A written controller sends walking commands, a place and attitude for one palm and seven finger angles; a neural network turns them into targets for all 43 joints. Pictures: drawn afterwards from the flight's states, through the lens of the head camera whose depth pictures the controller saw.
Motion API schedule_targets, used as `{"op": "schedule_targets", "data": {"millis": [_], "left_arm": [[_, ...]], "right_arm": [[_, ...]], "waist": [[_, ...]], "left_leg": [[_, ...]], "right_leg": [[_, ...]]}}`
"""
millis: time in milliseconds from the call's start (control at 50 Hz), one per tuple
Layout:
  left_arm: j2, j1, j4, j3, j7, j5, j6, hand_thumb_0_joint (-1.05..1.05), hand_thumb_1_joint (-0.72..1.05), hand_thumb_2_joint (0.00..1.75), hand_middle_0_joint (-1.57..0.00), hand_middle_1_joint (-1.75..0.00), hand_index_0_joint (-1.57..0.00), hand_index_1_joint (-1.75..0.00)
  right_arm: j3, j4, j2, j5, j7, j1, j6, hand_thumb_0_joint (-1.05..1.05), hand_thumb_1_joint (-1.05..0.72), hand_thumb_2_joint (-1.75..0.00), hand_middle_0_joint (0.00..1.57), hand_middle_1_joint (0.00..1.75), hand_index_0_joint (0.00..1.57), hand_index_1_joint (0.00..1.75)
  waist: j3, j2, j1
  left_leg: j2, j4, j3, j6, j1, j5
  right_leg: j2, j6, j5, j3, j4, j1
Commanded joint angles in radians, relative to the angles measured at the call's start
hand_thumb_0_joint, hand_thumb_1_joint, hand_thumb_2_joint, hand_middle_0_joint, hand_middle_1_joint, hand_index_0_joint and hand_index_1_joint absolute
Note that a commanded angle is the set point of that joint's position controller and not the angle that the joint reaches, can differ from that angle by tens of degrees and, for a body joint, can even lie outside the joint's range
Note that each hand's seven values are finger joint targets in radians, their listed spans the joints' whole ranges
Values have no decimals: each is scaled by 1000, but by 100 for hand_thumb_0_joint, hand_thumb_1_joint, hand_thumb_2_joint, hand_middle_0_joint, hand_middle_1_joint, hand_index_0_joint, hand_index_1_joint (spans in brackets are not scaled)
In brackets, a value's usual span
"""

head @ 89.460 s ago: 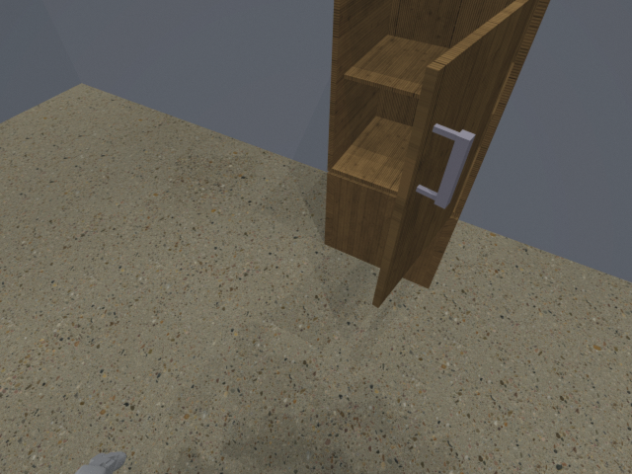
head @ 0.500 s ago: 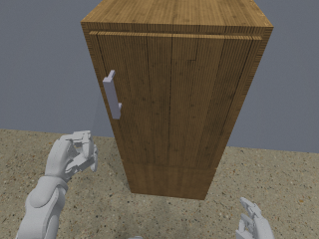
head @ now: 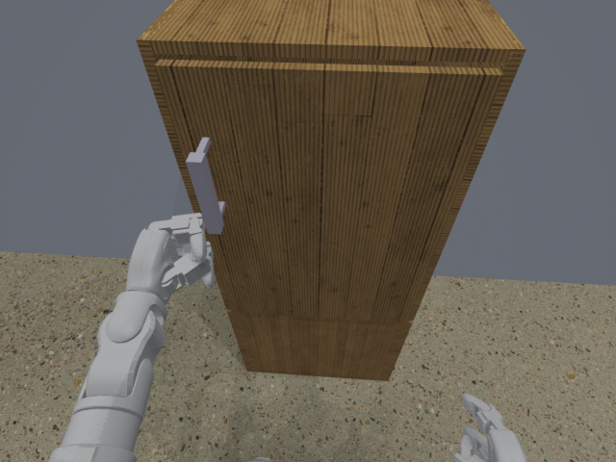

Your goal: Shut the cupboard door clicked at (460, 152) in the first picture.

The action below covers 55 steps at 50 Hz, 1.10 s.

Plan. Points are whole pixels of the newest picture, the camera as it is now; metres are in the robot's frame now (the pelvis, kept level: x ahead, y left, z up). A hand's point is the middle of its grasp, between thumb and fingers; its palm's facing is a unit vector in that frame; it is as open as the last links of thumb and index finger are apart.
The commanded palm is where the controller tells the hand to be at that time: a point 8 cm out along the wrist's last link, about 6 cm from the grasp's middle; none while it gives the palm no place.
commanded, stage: bring the fist close to the handle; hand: left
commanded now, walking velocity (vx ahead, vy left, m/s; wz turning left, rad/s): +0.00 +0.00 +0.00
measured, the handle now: (210, 187) +0.47 +0.17 +0.11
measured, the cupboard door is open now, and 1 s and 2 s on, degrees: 0 0 0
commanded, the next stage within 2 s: push the door shut along its arc in 0.60 s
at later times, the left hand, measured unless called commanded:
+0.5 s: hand (223, 235) +0.38 +0.13 +0.11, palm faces -0.03 -1.00 -0.02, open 3.1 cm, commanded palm +0.35 +0.18 +0.11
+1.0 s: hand (223, 224) +0.40 +0.14 +0.11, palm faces -0.11 -0.99 -0.03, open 3.2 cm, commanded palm +0.40 +0.18 +0.11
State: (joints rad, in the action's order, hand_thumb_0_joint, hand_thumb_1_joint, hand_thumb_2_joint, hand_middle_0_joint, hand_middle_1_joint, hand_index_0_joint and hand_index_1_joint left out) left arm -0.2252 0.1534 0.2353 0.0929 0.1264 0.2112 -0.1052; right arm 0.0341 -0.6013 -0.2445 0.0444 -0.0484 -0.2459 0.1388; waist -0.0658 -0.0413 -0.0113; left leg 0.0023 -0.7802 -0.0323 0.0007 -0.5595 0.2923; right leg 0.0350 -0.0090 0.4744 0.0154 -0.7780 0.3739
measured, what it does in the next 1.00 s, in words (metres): stands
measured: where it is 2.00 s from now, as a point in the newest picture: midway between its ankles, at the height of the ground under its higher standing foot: outside the picture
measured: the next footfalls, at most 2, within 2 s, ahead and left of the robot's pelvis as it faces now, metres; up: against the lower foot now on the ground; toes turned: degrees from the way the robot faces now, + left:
none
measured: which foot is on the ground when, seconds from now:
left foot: down 0.00-1.00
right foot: down 0.00-1.00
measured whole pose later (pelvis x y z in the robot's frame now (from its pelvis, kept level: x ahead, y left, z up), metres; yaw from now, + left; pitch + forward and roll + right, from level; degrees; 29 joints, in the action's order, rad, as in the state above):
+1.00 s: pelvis -0.01 +0.00 +0.00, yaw +0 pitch +6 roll -1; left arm -0.27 0.53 0.71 0.13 0.21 0.20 -0.21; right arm 0.02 -0.63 -0.26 0.05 -0.05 -0.27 0.07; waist -0.07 -0.04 -0.04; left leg 0.00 -0.80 -0.04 -0.01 -0.63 0.28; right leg 0.04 -0.02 0.47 0.01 -0.80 0.44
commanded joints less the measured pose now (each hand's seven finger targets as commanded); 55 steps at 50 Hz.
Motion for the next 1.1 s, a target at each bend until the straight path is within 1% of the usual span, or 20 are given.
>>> {"op": "schedule_targets", "data": {"millis": [0, 20, 40, 180, 220, 280, 320, 360, 420, 460, 520, 640, 780, 820, 860, 920, 940, 980, 1020, 1080], "left_arm": [[-124, 375, -162, 60, -6, 8, -68, 0, 90, 90, -130, -150, -130, -150], [-162, 363, -138, 90, -11, 4, -71, 0, 90, 90, -130, -150, -130, -150], [-116, 387, -128, 50, -8, 3, -71, 0, 90, 90, -130, -150, -130, -150], [-128, 531, -7, 63, -24, -3, -92, 0, 90, 90, -130, -150, -130, -150], [-173, 521, 37, 102, -27, -12, -98, 0, 90, 90, -130, -150, -130, -150], [-153, 546, 21, 88, -20, -8, -113, 0, 90, 90, -130, -150, -130, -150], [-193, 525, 32, 121, -20, -9, -125, 0, 90, 90, -130, -150, -130, -150], [-149, 538, 8, 89, -12, -2, -135, 0, 90, 90, -130, -150, -130, -150], [-167, 500, 18, 105, -11, -2, -141, 0, 90, 90, -130, -150, -130, -150], [-168, 528, 19, 105, -6, 4, -137, 0, 90, 90, -130, -150, -130, -150], [-204, 505, 10, 132, -4, 1, -142, 0, 90, 90, -130, -150, -130, -150], [-167, 513, 19, 100, 10, 12, -145, 0, 90, 90, -130, -150, -130, -150], [-178, 702, 119, 71, 35, 5, -144, 0, 90, 90, -130, -150, -130, -150], [-214, 786, 162, 88, 41, 3, -151, 0, 90, 90, -130, -150, -130, -150], [-187, 828, 206, 68, 55, 6, -155, 0, 90, 90, -130, -150, -130, -150], [-244, 858, 289, 113, 66, -2, -163, 0, 90, 90, -130, -150, -130, -150], [-212, 853, 293, 92, 74, 1, -165, 0, 90, 90, -130, -150, -130, -150], [-197, 919, 321, 75, 86, 6, -171, 0, 90, 90, -130, -150, -130, -150], [-232, 993, 363, 94, 89, 5, -178, 0, 90, 90, -130, -150, -130, -150], [-211, 1096, 426, 54, 104, 1, -189, 0, 90, 90, -130, -150, -130, -150]], "right_arm": [[-50, 139, -126, 0, -5, 56, 34, 0, -90, -90, 20, 30, 20, 30], [-53, 137, -133, -1, -6, 50, 28, 0, -90, -90, 20, 30, 20, 30], [-49, 141, -125, 0, -3, 55, 24, 0, -90, -90, 20, 30, 20, 30], [-56, 120, -130, -1, 4, 30, -1, 0, -90, -90, 20, 30, 20, 30], [-61, 116, -140, -3, 2, 18, -13, 0, -90, -90, 20, 30, 20, 30], [-63, 124, -132, -2, 7, 20, -19, 0, -90, -90, 20, 30, 20, 30], [-65, 125, -139, -3, 6, 10, -24, 0, -90, -90, 20, 30, 20, 30], [-66, 131, -132, -1, 10, 13, -23, 0, -90, -90, 20, 30, 20, 30], [-70, 131, -139, -2, 10, 3, -27, 0, -90, -90, 20, 30, 20, 30], [-69, 125, -136, 2, 9, 7, -30, 0, -90, -90, 20, 30, 20, 30], [-71, 125, -141, -1, 5, 7, -35, 0, -90, -90, 20, 30, 20, 30], [-69, 125, -135, 4, 1, 19, -31, 0, -90, -90, 20, 30, 20, 30], [-64, 98, -142, 6, -8, 11, -35, 0, -90, -90, 20, 30, 20, 30], [-62, 86, -150, 5, -14, 1, -37, 0, -90, -90, 20, 30, 20, 30], [-62, 83, -146, 5, -11, -3, -34, 0, -90, -90, 20, 30, 20, 30], [-65, 73, -157, -1, -8, -31, -39, 0, -90, -90, 20, 30, 20, 30], [-65, 81, -152, -1, -4, -30, -38, 0, -90, -90, 20, 30, 20, 30], [-68, 72, -153, 3, -4, -38, -40, 0, -90, -90, 20, 30, 20, 30], [-67, 57, -161, 3, -7, -55, -41, 0, -90, -90, 20, 30, 20, 30], [-67, 41, -164, 6, -10, -58, -41, 0, -90, -90, 20, 30, 20, 30]], "waist": [[-252, 18, -17], [-262, 36, -6], [-252, 24, -17], [-228, 42, -31], [-239, 65, -22], [-274, 21, -20], [-288, 50, -12], [-294, 26, -18], [-288, 65, -15], [-264, 59, -26], [-275, 54, -16], [-248, 44, -29], [-219, 42, -68], [-227, 55, -79], [-262, 10, -78], [-308, 22, -70], [-319, 6, -70], [-282, 34, -95], [-261, 67, -110], [-243, 33, -131]], "left_leg": [[-5, 87, 5, 25, 331, -150], [-5, 83, 6, 26, 319, -164], [-2, 86, 11, 29, 321, -164], [0, 76, 16, 28, 294, -137], [-2, 78, 17, 31, 283, -130], [1, 76, 24, 29, 305, -153], [1, 73, 23, 32, 293, -165], [4, 71, 28, 33, 303, -175], [5, 69, 29, 37, 294, -180], [5, 70, 36, 38, 284, -168], [7, 70, 38, 40, 284, -168], [6, 75, 37, 40, 288, -141], [5, 69, 21, 38, 286, -82], [5, 64, 15, 42, 285, -71], [4, 61, 10, 35, 307, -83], [3, 48, 2, 34, 309, -117], [3, 47, 3, 33, 312, -123], [-1, 41, -1, 34, 303, -105], [2, 36, -1, 41, 271, -75], [-3, 38, -14, 36, 262, -5]], "right_leg": [[0, -3, -332, -37, 139, 127], [-1, -4, -346, -32, 138, 104], [-3, -2, -356, -33, 139, 116], [1, 3, -347, -25, 146, 137], [2, 3, -328, -23, 148, 128], [1, 1, -365, -20, 140, 115], [2, 2, -382, -18, 138, 90], [3, 4, -409, -17, 134, 96], [4, 7, -422, -15, 137, 82], [1, 14, -434, -10, 142, 94], [-1, 14, -431, -3, 145, 78], [2, 13, -396, -6, 155, 103], [3, 11, -304, -6, 163, 172], [3, 10, -275, -3, 163, 189], [3, 4, -283, -9, 150, 203], [4, -2, -306, -14, 128, 194], [4, -2, -317, -17, 123, 194], [8, 1, -297, -22, 126, 233], [9, 4, -265, -16, 132, 250], [9, -1, -176, -17, 131, 310]]}}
